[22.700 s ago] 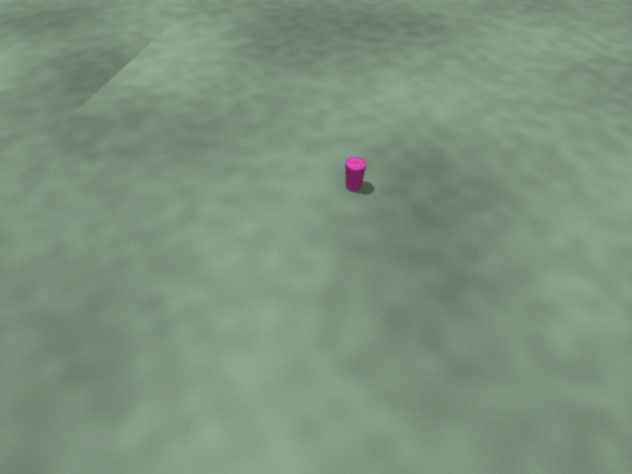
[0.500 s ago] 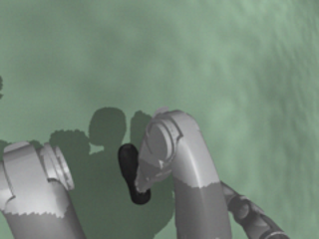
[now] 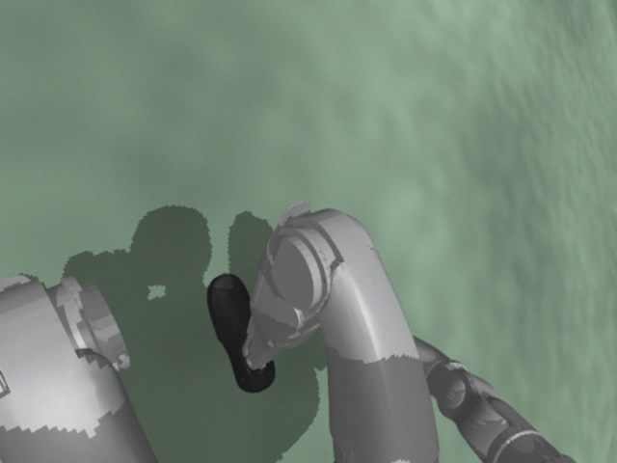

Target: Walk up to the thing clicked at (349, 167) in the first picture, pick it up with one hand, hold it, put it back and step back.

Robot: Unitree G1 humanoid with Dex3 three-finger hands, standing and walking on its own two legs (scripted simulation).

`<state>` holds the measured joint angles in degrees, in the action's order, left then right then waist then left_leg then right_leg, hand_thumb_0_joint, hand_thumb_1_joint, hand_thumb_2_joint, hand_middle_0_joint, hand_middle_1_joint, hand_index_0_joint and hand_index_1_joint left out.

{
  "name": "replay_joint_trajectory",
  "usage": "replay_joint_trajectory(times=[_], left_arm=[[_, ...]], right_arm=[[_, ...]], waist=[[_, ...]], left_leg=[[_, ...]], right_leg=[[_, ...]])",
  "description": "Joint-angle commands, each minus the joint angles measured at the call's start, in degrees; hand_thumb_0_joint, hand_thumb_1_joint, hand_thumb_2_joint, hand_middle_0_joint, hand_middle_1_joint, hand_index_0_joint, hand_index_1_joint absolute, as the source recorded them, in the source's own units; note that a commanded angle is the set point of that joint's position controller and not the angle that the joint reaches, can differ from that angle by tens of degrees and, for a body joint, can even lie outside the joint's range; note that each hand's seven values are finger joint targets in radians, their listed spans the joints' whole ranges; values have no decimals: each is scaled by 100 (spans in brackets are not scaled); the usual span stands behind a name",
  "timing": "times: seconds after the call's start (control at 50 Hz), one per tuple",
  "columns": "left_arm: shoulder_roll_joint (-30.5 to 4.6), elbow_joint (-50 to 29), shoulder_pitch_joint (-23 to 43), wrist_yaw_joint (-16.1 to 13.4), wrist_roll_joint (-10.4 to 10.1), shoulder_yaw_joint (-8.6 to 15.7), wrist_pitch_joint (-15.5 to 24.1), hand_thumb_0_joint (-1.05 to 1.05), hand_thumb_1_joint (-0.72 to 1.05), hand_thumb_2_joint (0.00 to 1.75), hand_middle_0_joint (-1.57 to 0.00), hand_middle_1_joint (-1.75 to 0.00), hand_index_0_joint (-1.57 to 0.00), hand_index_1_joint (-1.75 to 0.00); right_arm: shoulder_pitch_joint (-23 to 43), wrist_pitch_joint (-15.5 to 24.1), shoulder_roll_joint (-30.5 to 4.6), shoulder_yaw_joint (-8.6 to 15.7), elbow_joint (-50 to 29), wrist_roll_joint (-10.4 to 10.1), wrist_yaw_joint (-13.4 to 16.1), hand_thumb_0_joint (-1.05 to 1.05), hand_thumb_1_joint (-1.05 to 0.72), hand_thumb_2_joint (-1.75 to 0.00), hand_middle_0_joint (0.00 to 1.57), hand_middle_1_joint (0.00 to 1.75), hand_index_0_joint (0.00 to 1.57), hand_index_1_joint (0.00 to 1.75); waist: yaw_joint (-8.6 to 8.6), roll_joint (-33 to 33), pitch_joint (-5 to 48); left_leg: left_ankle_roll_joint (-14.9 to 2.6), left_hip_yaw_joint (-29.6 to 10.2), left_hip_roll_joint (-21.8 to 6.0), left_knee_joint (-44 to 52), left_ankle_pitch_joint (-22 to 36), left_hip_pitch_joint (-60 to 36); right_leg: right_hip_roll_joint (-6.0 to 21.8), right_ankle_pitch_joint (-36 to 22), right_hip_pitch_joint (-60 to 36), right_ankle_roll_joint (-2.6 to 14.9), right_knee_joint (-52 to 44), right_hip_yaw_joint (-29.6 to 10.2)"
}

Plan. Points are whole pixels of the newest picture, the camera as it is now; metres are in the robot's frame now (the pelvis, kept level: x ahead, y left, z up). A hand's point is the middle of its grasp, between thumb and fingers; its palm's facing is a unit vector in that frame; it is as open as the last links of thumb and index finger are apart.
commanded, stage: loosen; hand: left
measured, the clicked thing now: out of the picture +0.46 +0.32 -0.22
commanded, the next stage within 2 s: open in 0.22 s
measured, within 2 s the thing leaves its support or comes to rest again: rests again in 1.08 s
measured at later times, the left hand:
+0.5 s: hand out of the picture +0.45 +0.34 -0.18, palm faces +0.57 -0.82 -0.01, open 11.9 cm
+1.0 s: hand out of the picture +0.46 +0.35 -0.17, palm faces +0.58 -0.81 +0.01, open 17.1 cm
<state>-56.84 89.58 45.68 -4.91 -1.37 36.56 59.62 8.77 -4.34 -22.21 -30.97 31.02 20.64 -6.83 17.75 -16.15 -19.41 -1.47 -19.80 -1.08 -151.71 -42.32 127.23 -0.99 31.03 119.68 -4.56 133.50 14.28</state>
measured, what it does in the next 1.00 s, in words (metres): stands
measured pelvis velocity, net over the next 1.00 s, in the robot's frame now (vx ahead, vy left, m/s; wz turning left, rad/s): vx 0.00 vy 0.00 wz -0.01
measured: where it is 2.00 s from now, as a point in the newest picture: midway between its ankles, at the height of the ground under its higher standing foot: (179, 404)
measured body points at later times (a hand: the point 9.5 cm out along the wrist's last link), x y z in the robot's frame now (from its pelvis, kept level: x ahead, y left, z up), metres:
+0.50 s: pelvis +0.00 +0.00 +0.00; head +0.25 +0.20 +0.31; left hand +0.42 +0.38 -0.18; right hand +0.15 -0.25 -0.03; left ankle +0.08 +0.11 -0.26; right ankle +0.16 -0.12 -0.26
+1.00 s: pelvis +0.00 +0.00 +0.00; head +0.25 +0.20 +0.31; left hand +0.42 +0.39 -0.17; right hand +0.14 -0.25 -0.02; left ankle +0.08 +0.11 -0.26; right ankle +0.16 -0.12 -0.26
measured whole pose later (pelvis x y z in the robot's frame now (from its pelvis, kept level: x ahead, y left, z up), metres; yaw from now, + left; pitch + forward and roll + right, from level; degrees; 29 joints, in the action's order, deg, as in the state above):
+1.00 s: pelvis +0.00 +0.00 +0.00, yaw -1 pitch +14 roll -20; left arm -58.5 87.2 45.4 -3.2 -2.1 38.1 60.7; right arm 9.0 -5.3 -22.4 -32.3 29.6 20.4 -6.4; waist 17.3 -16.8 -19.6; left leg -1.7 -20.8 -1.4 -151.5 -42.2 126.4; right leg -1.5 30.5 118.4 -4.7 132.4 15.1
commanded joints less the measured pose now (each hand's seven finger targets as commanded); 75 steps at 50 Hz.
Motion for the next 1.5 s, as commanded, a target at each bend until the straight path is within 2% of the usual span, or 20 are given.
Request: replay_joint_trajectory(times=[0.0,0.08,0.24,0.26,0.3,0.34,0.48,0.8,0.86,0.94,1.02,1.08,1.14,1.16,1.24,1.26,1.28,1.36,1.4,1.48], left_arm=[[-1349,-917,1321,-10,-49,-33,580,0,0,118,-122,-134,-124,-134],[-1433,-894,1337,-13,-29,-29,628,0,6,109,-122,-131,-127,-128],[-1435,-868,1357,-36,-76,-74,656,0,-34,58,-95,-89,-100,-85],[-1454,-932,1369,-35,-85,-70,662,0,-39,58,-87,-81,-92,-79],[-1417,-816,1269,-35,-79,-89,636,0,-23,73,-98,-96,-101,-94],[-1331,-706,1305,-40,-56,-182,605,0,-32,61,-88,-81,-92,-78],[-1308,-609,1285,-42,-41,-236,603,0,-39,32,-53,-46,-55,-45],[-1260,-615,1288,-52,-63,-222,593,0,-61,10,-16,-15,-17,-14],[-1558,-909,1347,41,-117,-86,674,0,-61,7,-12,-10,-13,-10],[-2102,-1354,1144,172,-167,401,576,0,-61,5,-9,-8,-10,-7],[-2225,-2023,857,429,-168,681,218,0,-61,4,-9,-6,-9,-6],[-1744,-2316,640,802,-264,521,-174,0,-61,1,-9,-5,-9,-5],[-868,-2468,411,1217,-490,87,-571,0,-61,1,-7,-5,-9,-4],[-800,-2506,231,1306,-568,128,-699,0,-61,0,-8,-6,-10,-4],[-12,-2697,538,1592,-794,-384,-1027,0,-53,6,-5,-1,-4,-2],[-847,-1972,54,1290,204,-299,-1483,0,-51,6,-7,-6,-7,-6],[-671,-2533,504,1229,125,-356,-1622,0,-52,5,-7,-6,-7,-5],[-1429,-3632,719,987,517,-40,-2221,0,-50,1,-7,-6,-9,-4],[-1610,-3907,752,888,672,38,-2526,0,-51,2,-8,-7,-10,-5],[-1169,-4058,-94,745,773,29,-3208,0,-42,13,-7,-7,-7,-7]], right_arm=[[-386,-73,-2131,616,43,58,108,0,-91,-90,20,30,20,30],[-346,-86,-2182,597,20,59,112,0,-91,-90,20,30,20,30],[-273,-88,-2177,556,-11,66,103,0,-91,-89,20,30,20,30],[-290,-90,-2179,542,-13,74,111,0,-92,-90,20,30,20,30],[-280,-88,-2175,554,13,77,122,0,-90,-89,20,30,20,30],[-308,-101,-2199,546,-7,71,125,0,-91,-90,20,30,20,30],[-244,-116,-2177,532,-29,70,118,0,-90,-90,20,30,20,30],[-215,-179,-2163,524,-111,60,117,0,-91,-90,20,30,20,30],[-228,-152,-2186,523,-101,37,127,0,-92,-90,20,30,20,30],[-373,-191,-2175,591,-68,-1,165,0,-92,-90,20,30,20,30],[-531,-261,-2157,813,-2,-97,204,0,-92,-90,20,30,20,30],[-641,-257,-2087,1061,-16,-243,222,0,-93,-90,20,30,20,30],[-847,-197,-2062,1351,20,-444,254,0,-93,-90,20,30,20,30],[-898,-175,-2023,1427,39,-526,247,0,-92,-90,20,30,20,30],[-1031,-36,-1887,1664,104,-778,216,0,-83,-88,20,30,20,30],[-1133,-77,-1640,1921,270,-1008,213,0,-89,-91,20,30,20,30],[-1237,-104,-1630,1974,222,-1060,196,0,-90,-91,20,30,20,30],[-1505,-210,-1535,2329,162,-1319,174,0,-95,-92,20,30,20,30],[-1571,-258,-1475,2478,181,-1426,208,0,-97,-92,20,30,20,30],[-1738,-327,-1211,2747,106,-1630,286,0,-90,-90,20,30,20,30]], waist=[[727,3636,3502],[752,3758,3424],[748,3676,3317],[753,3680,3365],[714,3636,3334],[807,3607,3242],[770,3539,3119],[781,3496,3127],[692,3617,3271],[386,3889,3738],[98,4490,4061],[4,4464,4087],[122,4010,4000],[-31,3880,3999],[69,3335,3801],[-366,3500,4081],[-266,3571,4225],[-822,4435,5199],[-845,4536,5208],[-1136,4288,5421]], left_leg=[[315,258,-423,2071,1304,-2455],[363,150,-451,2179,1277,-2586],[319,187,-430,2120,1183,-2441],[318,190,-428,2116,1197,-2464],[317,189,-442,2107,1186,-2449],[328,138,-450,2161,1209,-2450],[303,153,-429,2177,976,-2324],[313,106,-454,2235,1018,-2391],[299,160,-449,2200,997,-2407],[327,302,-436,2169,1421,-2585],[438,336,-445,2410,1728,-3070],[415,448,-398,2537,1586,-2861],[326,507,-353,2548,1319,-2553],[310,519,-330,2585,1238,-2446],[183,512,-267,2628,541,-1976],[172,740,-235,2869,546,-2280],[186,720,-257,2946,553,-2312],[246,784,-261,3485,538,-3119],[233,859,-239,3621,445,-3168],[206,1150,-136,3801,713,-3180]], right_leg=[[-284,-957,-1950,400,-665,517],[-279,-904,-1844,409,-599,605],[-301,-877,-1873,400,-669,581],[-303,-898,-1929,396,-678,587],[-304,-880,-1894,397,-682,571],[-296,-892,-1845,400,-672,619],[-303,-736,-1783,399,-719,630],[-301,-727,-1752,407,-714,637],[-312,-736,-1859,406,-726,596],[-309,-980,-2156,420,-685,510],[-259,-1024,-1930,470,-603,470],[-229,-930,-1759,503,-621,406],[-206,-835,-1582,512,-756,367],[-192,-758,-1451,527,-746,331],[-146,-348,-1067,544,-834,281],[-91,-184,-913,570,-999,130],[-93,-181,-904,573,-1008,127],[-20,-93,-799,621,-912,-103],[8,-17,-668,647,-943,-205],[40,-101,-767,674,-1214,-420]])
